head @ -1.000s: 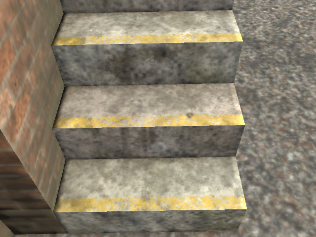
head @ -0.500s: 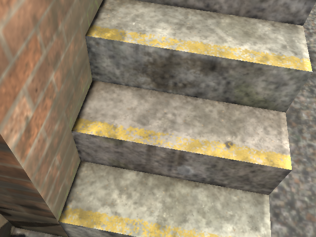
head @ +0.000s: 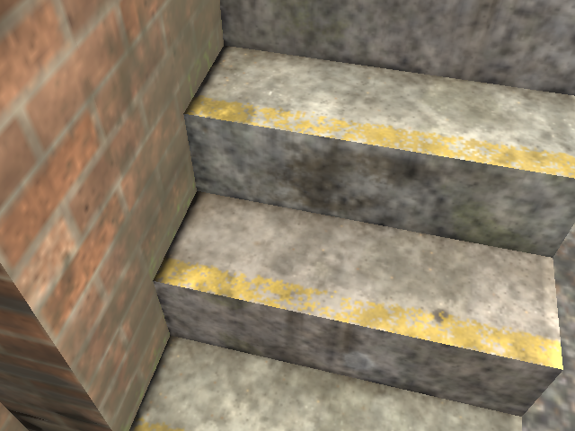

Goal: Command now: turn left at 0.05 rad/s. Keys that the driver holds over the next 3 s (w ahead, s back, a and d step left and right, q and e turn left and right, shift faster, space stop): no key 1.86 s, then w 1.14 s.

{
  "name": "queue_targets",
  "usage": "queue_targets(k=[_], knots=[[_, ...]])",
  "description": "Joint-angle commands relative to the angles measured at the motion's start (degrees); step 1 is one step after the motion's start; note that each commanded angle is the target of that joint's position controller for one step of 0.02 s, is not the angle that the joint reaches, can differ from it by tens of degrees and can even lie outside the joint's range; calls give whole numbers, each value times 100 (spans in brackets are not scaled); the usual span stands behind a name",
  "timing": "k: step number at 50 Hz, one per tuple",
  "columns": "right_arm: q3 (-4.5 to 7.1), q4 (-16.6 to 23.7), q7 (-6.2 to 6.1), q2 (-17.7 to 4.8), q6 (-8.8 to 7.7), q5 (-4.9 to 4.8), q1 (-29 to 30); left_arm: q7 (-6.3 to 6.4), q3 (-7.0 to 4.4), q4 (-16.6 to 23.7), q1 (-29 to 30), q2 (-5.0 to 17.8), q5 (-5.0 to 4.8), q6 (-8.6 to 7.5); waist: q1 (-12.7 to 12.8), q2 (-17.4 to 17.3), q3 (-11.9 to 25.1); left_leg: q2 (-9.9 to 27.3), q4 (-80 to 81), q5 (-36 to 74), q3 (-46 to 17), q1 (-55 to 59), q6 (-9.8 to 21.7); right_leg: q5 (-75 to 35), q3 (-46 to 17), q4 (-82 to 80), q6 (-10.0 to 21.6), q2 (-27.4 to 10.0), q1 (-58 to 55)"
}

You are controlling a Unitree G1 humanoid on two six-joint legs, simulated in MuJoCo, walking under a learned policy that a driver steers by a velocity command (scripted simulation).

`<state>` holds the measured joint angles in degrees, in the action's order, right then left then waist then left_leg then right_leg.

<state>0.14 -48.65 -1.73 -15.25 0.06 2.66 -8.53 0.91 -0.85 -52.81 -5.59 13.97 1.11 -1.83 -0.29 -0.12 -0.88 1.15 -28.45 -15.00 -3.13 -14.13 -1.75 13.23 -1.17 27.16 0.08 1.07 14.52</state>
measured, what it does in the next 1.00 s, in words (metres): stands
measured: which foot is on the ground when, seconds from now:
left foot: down 0.00-1.00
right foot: down 0.00-1.00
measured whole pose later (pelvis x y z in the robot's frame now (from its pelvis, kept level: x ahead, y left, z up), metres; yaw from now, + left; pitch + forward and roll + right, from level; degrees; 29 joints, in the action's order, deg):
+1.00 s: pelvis +0.01 +0.01 +0.00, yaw +0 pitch +0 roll +0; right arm -0.6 -58.7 -1.4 -14.2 -2.2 1.8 -11.2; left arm 2.5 -1.3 -62.6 -6.2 13.9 0.4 0.6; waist 0.1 0.1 -0.8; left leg 0.5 -25.4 -14.2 -2.3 -11.7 -0.8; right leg 12.2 -2.0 23.8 -0.9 0.2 12.0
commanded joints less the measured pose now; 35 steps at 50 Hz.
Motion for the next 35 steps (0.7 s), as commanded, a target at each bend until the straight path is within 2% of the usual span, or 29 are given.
queue_targets(k=[1, 4, 12, 13, 17, 35], knots=[[117, 137, 20, -610, -173, -4, 23, 65, -156, 180, 176, 683, -25, -29, 8, -189, 308, 246, 424, 715, -191, 7, 110, -581, -315, -371, 197, -342, -249], [91, 8, 30, -595, -217, -39, -1, 94, -162, 45, 153, 668, -29, 24, 26, -246, 264, 222, 447, 711, -167, -27, 94, -590, -308, -360, 180, -323, -338], [38, -308, 19, -574, -254, -63, -116, 118, -173, -281, 145, 648, -47, 100, 12, -105, 242, 193, 503, 851, -128, 71, 116, -689, -280, -437, 113, -289, -432], [46, -348, 37, -593, -267, -63, -146, 104, -179, -258, 232, 669, -75, 142, 27, -129, 229, 199, 522, 924, -194, 72, 135, -829, -294, -395, 120, -311, -428], [45, -449, 52, -582, -279, -72, -175, 114, -177, -380, 162, 665, -67, 203, 51, -65, 293, 197, 562, 961, -183, 142, 159, -861, -291, -432, 113, -316, -463], [43, -722, 25, -570, -259, -75, -260, 152, -154, -700, 113, 664, -71, 197, 40, -49, 227, 138, 711, 779, -115, 158, 148, -819, -281, -621, 114, -323, -422]])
